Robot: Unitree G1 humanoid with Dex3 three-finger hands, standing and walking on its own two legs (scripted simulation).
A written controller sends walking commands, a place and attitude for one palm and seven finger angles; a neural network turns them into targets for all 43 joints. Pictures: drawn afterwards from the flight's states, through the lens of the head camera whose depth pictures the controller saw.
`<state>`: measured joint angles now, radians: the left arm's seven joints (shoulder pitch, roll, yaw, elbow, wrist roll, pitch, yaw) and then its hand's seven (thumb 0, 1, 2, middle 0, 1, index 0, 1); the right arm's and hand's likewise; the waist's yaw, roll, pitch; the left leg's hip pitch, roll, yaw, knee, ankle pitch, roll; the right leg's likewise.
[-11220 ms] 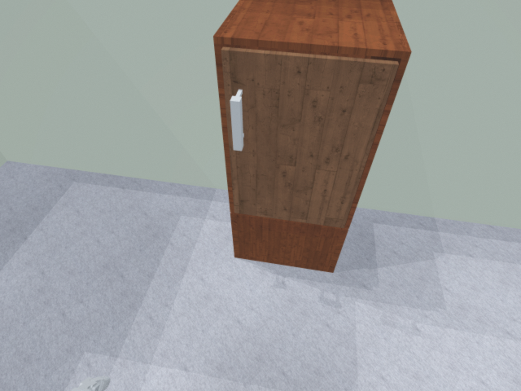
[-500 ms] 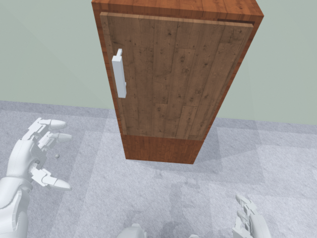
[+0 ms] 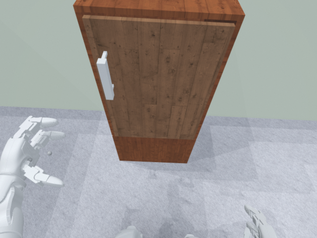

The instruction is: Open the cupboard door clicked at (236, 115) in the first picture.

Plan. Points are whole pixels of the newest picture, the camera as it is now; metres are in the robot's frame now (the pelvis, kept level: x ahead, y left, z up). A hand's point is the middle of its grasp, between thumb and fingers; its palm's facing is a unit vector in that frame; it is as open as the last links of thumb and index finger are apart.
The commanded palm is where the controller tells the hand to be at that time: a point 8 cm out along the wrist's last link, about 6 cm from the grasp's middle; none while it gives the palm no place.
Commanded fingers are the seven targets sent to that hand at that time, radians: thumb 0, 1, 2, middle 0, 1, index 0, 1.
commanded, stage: raise the hand with hooked fingers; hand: left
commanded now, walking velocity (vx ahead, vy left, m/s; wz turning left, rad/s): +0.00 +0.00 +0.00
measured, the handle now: (107, 76) +0.57 +0.20 +0.05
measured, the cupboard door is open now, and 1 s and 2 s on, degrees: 0 0 0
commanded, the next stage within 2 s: move the hooked fingers beside the handle in 0.12 s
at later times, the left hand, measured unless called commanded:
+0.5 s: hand (61, 136) +0.33 +0.26 +0.06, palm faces +0.02 -1.00 -0.02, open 14.0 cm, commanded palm +0.31 +0.31 +0.06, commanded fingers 0.00 -0.50 0.30 -0.30 -1.20 -0.30 -1.20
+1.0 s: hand (69, 115) +0.40 +0.26 +0.05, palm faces +0.02 -1.00 -0.01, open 14.0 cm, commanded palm +0.38 +0.31 +0.06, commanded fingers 0.00 -0.50 0.30 -0.30 -1.20 -0.30 -1.20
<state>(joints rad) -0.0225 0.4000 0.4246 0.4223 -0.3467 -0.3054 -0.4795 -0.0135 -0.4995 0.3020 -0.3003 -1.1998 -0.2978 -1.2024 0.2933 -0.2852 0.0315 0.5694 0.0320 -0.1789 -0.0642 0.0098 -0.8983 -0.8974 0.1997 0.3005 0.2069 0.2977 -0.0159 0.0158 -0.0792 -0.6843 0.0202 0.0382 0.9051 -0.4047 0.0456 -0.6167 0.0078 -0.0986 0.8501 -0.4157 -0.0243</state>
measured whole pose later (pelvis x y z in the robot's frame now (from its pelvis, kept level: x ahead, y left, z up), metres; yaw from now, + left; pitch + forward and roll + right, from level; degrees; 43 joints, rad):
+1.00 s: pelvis +0.01 +0.00 -0.01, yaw -1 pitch +15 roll -2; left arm -0.45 0.49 0.47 0.85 -0.25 -0.35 -0.46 -0.01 -0.50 0.30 -0.30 -1.20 -0.30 -1.20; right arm 0.34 -0.28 0.03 0.61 0.03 -0.07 -0.06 0.01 -0.90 -0.90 0.20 0.30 0.21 0.30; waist -0.07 0.01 -0.10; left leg -0.79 0.03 0.05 0.95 -0.43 0.05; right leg -0.73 0.02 -0.08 0.89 -0.43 -0.02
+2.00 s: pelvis +0.01 +0.01 -0.03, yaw -4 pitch +25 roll -5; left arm -0.92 0.78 0.54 1.24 -0.10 -0.33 -0.45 -0.01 -0.50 0.30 -0.30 -1.20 -0.31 -1.22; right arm 0.43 -0.29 0.06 0.60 -0.01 0.10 -0.03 0.00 -0.90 -0.90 0.20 0.30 0.21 0.30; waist -0.20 0.02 -0.09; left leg -1.03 0.06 0.04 1.05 -0.46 0.06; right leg -0.95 0.05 -0.08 0.95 -0.44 -0.01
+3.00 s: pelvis +0.00 +0.01 -0.03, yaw -3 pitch +23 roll -5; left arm -0.90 0.71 0.48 1.22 -0.12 -0.36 -0.42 -0.01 -0.50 0.30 -0.30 -1.20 -0.30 -1.20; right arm 0.42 -0.29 0.06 0.62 -0.01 0.10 -0.03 0.00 -0.90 -0.90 0.20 0.30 0.21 0.30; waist -0.19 0.02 -0.09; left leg -1.01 0.05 0.03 1.05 -0.45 0.06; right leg -0.92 0.04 -0.09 0.95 -0.42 -0.01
